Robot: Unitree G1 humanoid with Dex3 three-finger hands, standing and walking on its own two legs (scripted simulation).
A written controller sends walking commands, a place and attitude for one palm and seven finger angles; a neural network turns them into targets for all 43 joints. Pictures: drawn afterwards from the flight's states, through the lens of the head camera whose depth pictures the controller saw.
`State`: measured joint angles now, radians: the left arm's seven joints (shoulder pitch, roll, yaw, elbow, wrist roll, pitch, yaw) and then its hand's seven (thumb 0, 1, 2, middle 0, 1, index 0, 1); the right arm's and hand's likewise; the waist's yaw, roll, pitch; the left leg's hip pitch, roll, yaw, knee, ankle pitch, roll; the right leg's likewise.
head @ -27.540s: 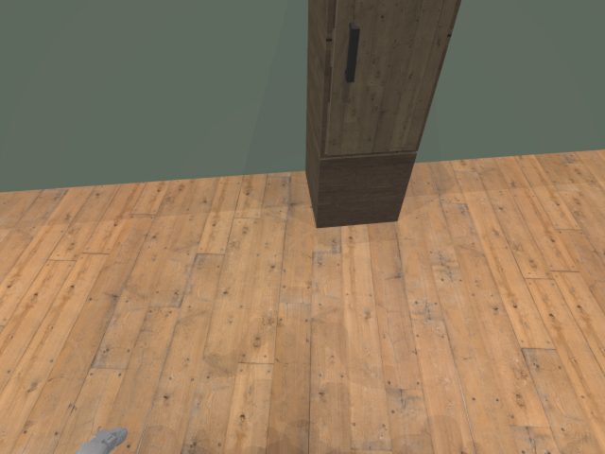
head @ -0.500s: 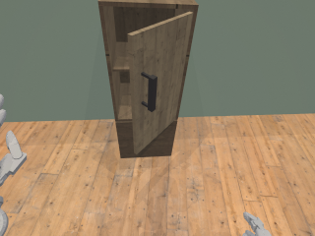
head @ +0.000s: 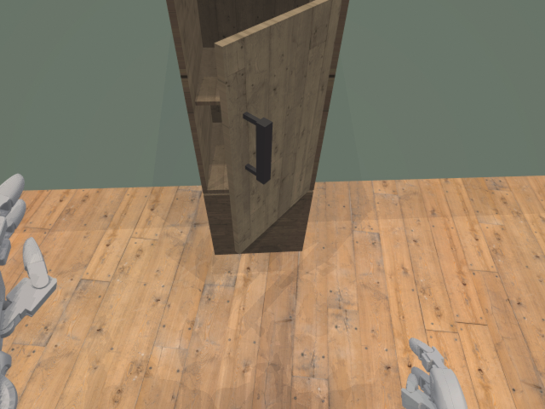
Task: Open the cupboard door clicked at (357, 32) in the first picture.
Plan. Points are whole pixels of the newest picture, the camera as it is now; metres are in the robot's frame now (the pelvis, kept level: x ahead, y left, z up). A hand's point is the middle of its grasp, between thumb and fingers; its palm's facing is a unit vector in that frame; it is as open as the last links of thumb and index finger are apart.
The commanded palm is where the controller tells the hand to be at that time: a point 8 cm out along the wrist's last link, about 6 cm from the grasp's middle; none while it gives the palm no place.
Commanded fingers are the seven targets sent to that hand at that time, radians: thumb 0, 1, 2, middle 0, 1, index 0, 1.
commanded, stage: stop stepping back and stand still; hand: left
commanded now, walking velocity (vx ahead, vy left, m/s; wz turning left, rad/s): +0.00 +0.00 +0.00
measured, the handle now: (256, 148) +0.58 +0.07 +0.04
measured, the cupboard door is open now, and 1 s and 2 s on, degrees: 45 45 45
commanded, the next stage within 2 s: let the arm hang, fingers relaxed in 0.12 s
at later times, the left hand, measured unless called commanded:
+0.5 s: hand out of the picture +0.01 +0.20 -0.17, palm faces +0.00 -0.98 -0.18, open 7.4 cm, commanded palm none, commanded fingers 0.00 0.90 0.90 -0.20 -0.30 -0.20 -0.30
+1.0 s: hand out of the picture -0.09 +0.20 -0.17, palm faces +0.07 -0.97 -0.21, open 7.3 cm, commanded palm none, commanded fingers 0.00 0.90 0.90 -0.20 -0.30 -0.20 -0.30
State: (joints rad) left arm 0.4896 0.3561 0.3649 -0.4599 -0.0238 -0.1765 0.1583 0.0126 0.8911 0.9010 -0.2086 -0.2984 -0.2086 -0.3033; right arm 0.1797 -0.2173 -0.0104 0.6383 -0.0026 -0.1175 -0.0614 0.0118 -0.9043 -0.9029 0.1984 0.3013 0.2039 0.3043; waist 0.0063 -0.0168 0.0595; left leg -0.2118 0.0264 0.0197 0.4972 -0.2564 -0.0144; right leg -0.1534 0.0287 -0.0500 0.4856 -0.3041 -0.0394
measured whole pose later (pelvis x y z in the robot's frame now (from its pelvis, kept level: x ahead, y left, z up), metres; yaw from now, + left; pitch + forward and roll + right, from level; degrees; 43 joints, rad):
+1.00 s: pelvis -0.05 +0.03 +0.00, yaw +2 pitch -2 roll -1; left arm 0.35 0.15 0.02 1.14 0.02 0.01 0.03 0.00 0.91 0.90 -0.20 -0.30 -0.20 -0.30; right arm 0.33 -0.10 0.01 1.11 -0.03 0.03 -0.02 0.00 -0.91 -0.90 0.20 0.30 0.20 0.30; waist -0.01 0.03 0.02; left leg -0.29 -0.02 0.01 0.48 -0.16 0.03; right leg -0.22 -0.02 -0.07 0.48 -0.23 -0.01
